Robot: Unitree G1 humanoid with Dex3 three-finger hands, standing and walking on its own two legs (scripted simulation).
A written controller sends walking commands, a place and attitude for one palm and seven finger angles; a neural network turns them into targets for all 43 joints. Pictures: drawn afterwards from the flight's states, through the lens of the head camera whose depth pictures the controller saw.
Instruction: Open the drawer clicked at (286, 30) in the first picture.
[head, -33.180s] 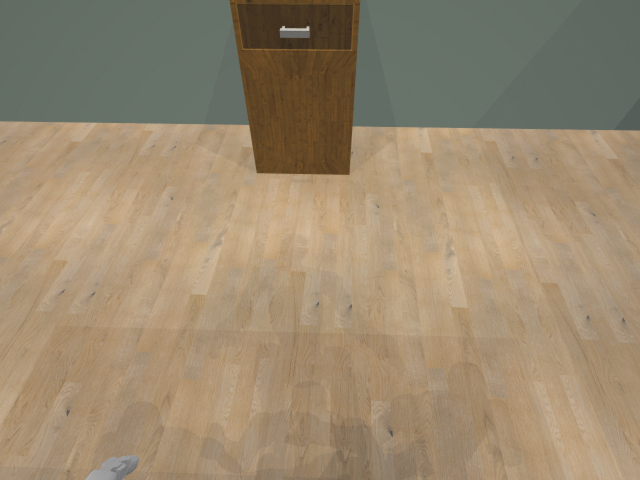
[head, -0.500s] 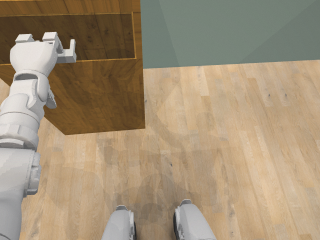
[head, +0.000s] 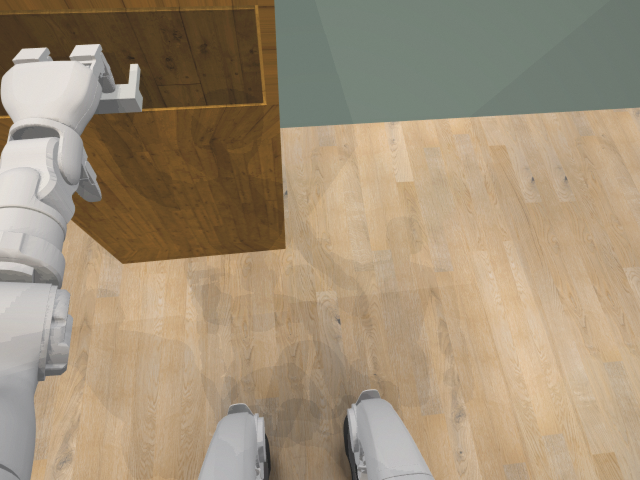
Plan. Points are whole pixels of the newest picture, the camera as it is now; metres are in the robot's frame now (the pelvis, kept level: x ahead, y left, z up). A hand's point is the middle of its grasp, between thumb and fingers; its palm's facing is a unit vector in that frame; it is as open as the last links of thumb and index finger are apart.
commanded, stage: lift the hand off the handle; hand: left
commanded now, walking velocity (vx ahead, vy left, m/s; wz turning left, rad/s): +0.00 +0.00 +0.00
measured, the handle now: (96, 86) +0.62 +0.25 +0.03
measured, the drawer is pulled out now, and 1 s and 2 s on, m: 0.00 0.00 0.00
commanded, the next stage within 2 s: draw the hand back to the body in 1.38 s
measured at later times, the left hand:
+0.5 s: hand (75, 106) +0.55 +0.25 +0.06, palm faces -0.10 -0.01 -1.00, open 13.6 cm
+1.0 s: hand (40, 55) +0.56 +0.25 +0.13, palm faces -0.04 -0.03 -1.00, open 13.9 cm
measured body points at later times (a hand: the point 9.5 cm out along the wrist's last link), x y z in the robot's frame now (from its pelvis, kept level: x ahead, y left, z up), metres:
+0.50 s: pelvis +0.02 +0.00 +0.02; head +0.17 +0.01 +0.45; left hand +0.55 +0.25 +0.12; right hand -0.01 -0.27 -0.09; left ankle +0.03 +0.12 -0.64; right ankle +0.05 -0.15 -0.64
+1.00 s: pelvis +0.07 +0.00 +0.06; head +0.17 +0.00 +0.50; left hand +0.56 +0.25 +0.19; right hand +0.09 -0.27 -0.07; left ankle +0.03 +0.12 -0.64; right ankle +0.05 -0.15 -0.64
